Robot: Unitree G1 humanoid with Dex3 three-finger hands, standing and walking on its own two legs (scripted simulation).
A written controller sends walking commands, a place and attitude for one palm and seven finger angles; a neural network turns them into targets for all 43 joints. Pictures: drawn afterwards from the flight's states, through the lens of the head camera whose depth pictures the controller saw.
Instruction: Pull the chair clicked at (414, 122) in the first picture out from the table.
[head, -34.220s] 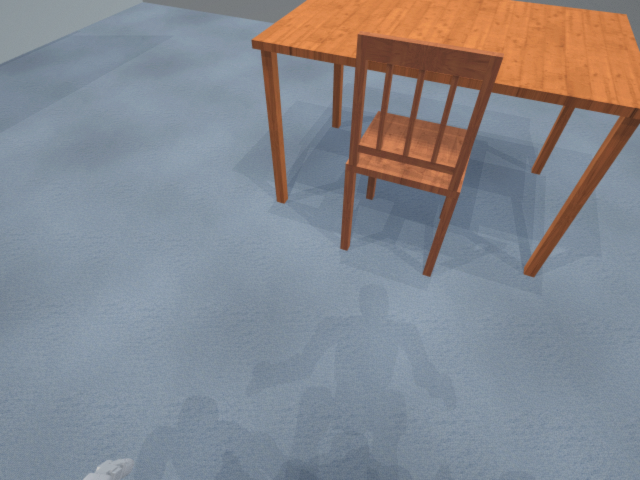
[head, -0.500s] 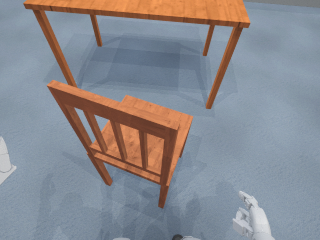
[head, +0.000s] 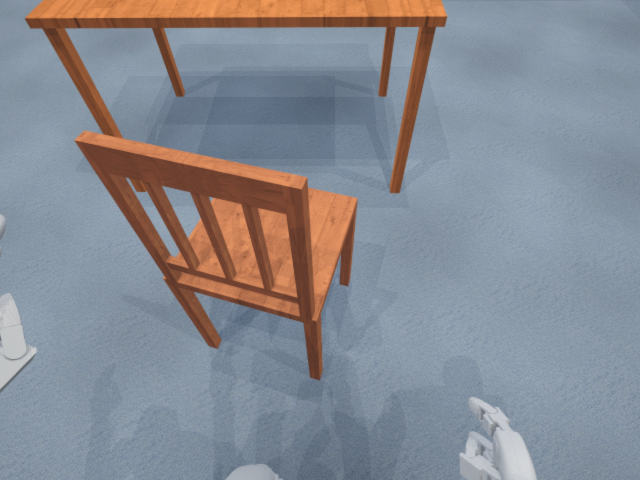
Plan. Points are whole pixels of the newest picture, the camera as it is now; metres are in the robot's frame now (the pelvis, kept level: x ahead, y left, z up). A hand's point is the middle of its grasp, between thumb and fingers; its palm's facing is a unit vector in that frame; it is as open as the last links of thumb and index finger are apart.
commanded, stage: stop stepping back and stand still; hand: left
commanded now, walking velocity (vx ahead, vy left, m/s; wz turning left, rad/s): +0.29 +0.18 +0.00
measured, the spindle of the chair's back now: (216, 238) +0.52 +0.21 -0.11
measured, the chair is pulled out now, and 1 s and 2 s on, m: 0.60 0.60 0.60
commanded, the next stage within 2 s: let the arm hang, fingers relaxed in 1.10 s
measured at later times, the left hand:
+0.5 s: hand out of the picture +0.13 +0.30 +0.15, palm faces +0.49 -0.77 -0.42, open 7.4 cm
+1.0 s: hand out of the picture +0.17 +0.28 +0.15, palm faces +0.38 -0.79 -0.49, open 7.4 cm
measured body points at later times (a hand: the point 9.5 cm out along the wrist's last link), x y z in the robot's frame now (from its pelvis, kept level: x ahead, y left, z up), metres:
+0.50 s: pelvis -0.06 +0.02 +0.00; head -0.07 +0.02 +0.45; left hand +0.10 +0.33 +0.17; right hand +0.10 -0.20 -0.09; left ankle -0.09 +0.12 -0.74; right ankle -0.02 -0.10 -0.74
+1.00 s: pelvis -0.03 +0.02 +0.00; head +0.01 +0.03 +0.45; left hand +0.14 +0.32 +0.17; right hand +0.14 -0.22 -0.09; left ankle -0.09 +0.12 -0.74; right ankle -0.03 -0.10 -0.74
